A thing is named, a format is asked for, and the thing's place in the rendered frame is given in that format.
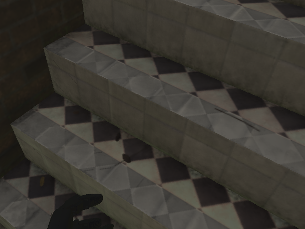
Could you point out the left robot hand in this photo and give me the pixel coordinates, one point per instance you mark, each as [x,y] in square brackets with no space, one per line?
[62,218]

